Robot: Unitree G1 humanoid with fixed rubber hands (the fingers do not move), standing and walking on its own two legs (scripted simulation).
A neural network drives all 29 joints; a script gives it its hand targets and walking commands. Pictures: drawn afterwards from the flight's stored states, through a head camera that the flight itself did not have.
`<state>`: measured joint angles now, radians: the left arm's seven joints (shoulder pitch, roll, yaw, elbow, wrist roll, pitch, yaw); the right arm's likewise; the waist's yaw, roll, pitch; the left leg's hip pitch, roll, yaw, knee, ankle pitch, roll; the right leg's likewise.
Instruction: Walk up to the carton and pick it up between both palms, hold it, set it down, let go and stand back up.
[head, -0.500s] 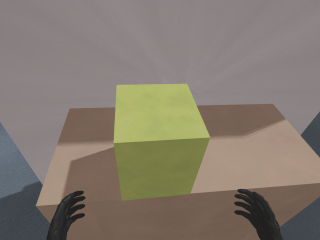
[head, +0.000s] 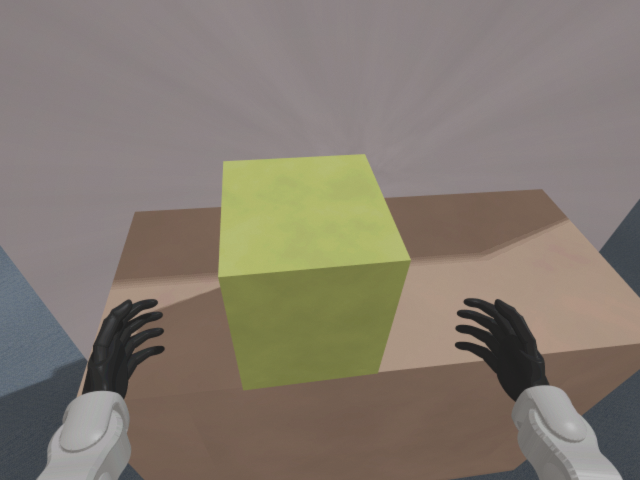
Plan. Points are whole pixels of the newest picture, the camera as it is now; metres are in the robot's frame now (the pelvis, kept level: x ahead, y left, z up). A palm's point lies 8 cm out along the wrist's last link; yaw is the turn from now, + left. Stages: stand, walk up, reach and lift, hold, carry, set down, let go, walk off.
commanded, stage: reach and lift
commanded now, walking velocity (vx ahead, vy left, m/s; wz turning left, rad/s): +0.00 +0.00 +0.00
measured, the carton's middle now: (304, 272) +0.41 +0.04 +0.05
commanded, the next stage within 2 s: none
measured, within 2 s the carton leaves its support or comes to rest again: neither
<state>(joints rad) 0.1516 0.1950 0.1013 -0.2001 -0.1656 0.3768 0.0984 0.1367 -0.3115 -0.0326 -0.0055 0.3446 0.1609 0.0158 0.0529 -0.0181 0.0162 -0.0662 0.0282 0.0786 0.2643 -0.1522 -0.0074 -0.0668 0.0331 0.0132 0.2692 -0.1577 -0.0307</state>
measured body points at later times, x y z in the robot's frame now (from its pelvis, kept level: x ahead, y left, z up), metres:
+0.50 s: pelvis +0.00 -0.01 +0.00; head +0.00 +0.00 +0.45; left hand +0.30 +0.24 +0.13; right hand +0.34 -0.21 +0.13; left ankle +0.00 +0.12 -0.75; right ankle +0.00 -0.10 -0.75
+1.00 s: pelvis -0.01 -0.01 +0.00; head -0.02 +0.00 +0.45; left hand +0.36 +0.25 +0.19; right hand +0.41 -0.20 +0.19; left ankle +0.00 +0.12 -0.75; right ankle +0.00 -0.10 -0.75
